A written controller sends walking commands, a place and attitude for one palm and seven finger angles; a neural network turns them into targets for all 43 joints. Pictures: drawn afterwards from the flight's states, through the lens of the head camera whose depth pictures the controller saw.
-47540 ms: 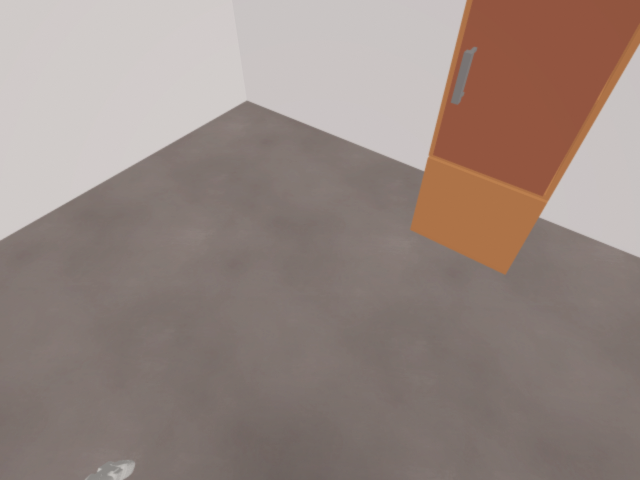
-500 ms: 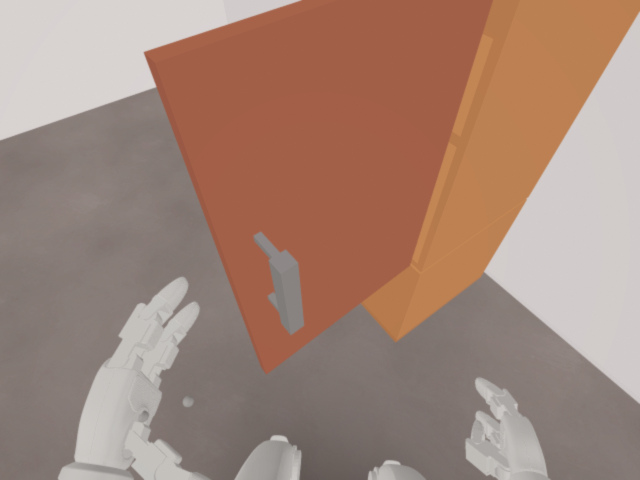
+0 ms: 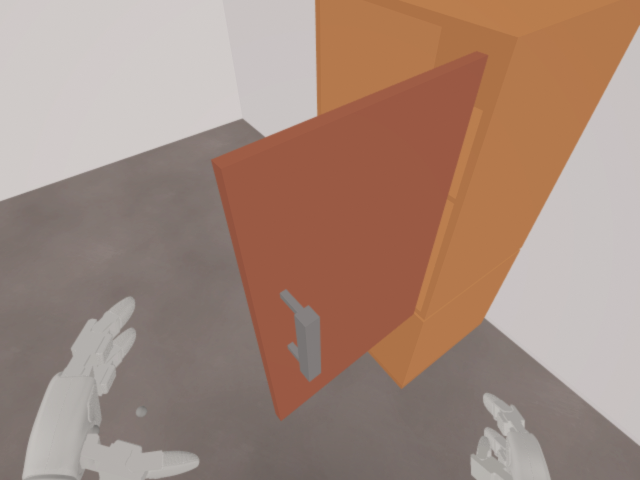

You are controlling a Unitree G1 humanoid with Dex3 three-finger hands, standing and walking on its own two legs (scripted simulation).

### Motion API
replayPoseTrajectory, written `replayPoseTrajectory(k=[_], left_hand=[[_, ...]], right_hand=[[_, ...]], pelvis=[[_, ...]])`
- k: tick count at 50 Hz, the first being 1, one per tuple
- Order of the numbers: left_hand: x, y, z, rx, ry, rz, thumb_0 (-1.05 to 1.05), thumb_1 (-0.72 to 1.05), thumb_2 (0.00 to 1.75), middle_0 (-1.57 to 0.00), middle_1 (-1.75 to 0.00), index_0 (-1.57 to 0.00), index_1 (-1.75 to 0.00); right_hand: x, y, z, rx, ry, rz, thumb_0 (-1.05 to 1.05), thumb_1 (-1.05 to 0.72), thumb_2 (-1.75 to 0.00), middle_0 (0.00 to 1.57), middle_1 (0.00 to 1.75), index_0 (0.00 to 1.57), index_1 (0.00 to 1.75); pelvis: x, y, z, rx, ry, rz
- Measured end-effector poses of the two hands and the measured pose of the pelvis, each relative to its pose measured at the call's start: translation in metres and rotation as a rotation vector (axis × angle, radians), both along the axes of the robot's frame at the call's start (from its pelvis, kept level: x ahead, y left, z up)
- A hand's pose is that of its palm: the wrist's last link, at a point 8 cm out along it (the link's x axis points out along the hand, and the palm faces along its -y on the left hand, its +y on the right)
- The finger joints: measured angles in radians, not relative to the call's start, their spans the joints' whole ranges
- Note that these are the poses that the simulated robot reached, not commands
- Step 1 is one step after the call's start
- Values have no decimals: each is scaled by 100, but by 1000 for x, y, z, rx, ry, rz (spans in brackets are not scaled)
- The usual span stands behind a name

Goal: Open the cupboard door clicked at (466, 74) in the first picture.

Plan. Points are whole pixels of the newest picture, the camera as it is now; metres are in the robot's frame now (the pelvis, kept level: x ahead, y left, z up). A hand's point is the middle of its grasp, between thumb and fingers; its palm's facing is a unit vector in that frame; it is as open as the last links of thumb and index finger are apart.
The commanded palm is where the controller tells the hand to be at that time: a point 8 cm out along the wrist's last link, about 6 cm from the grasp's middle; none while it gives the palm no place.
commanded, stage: draw the hand back to the body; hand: left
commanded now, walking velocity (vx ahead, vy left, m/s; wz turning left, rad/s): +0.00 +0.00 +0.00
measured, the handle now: (299, 336) +0.31 +0.06 +0.01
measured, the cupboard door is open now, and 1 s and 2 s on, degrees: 93 93 93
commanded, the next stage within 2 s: step back with the hand held close in 0.90 s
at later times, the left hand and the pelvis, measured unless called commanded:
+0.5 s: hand (40, 319) +0.20 +0.26 +0.20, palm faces +0.43 -0.81 -0.41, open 9.4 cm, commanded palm +0.15 +0.30 +0.22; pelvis +0.02 +0.01 +0.04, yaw -1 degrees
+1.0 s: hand (52, 318) +0.20 +0.25 +0.20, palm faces +0.45 -0.80 -0.40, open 7.5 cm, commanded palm +0.16 +0.28 +0.22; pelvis +0.01 -0.02 +0.04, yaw -1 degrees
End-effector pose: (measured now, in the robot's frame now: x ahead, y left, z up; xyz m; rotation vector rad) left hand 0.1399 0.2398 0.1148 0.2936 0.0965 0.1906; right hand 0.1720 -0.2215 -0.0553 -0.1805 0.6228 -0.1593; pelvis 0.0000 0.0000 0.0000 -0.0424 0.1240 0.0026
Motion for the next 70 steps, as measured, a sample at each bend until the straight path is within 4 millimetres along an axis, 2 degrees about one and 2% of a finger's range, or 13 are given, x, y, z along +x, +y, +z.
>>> replayPoseTrajectory(k=[5,14,20,29,32,39,47,56,64,70], left_hand=[[0,13,16,59,10,71,0,-13,47,-17,-30,-17,-30],[15,36,60,135,-121,140,0,18,60,-18,-30,-18,-30],[21,47,83,179,-182,158,1,39,69,-19,-30,-19,-30],[22,61,114,236,-282,220,1,69,82,-20,-30,-20,-30],[22,58,113,222,-280,229,1,77,85,-20,-30,-20,-30],[21,45,93,169,-203,210,2,86,89,-20,-30,-21,-30],[19,40,106,202,-249,211,2,88,90,-21,-30,-21,-30],[27,45,107,235,-251,215,2,89,90,-21,-30,-21,-30],[40,40,98,255,-201,100,2,89,90,-21,-30,-21,-30],[30,46,105,298,-230,30,2,88,90,-21,-30,-21,-30]], right_hand=[[6,14,5,8,12,29,1,-90,-89,20,30,20,30],[14,26,14,20,9,78,2,-90,-89,20,30,20,30],[17,22,21,17,8,80,2,-90,-89,20,30,20,30],[17,4,25,-3,26,75,1,-90,-89,20,30,20,30],[16,-2,24,-1,35,70,1,-90,-89,20,30,20,30],[11,-13,23,-11,60,55,2,-90,-89,20,30,20,30],[14,-17,24,-5,43,55,2,-90,-89,20,30,20,30],[15,-19,23,3,68,54,1,-90,-89,20,30,20,30],[-5,-32,27,-27,117,-42,1,-90,-89,20,30,20,30],[-30,-33,33,-56,136,-95,1,-91,-89,20,30,20,30]], pelvis=[[7,6,11,8,-33,0],[14,11,25,16,-94,0],[16,10,33,22,-122,-8],[15,2,40,27,-148,-13],[14,0,41,29,-153,-15],[13,-8,43,32,-162,-17],[14,-14,44,32,-177,-17],[11,-18,45,23,-160,-22],[0,-7,46,23,-124,-55],[-16,2,44,22,-121,-61]])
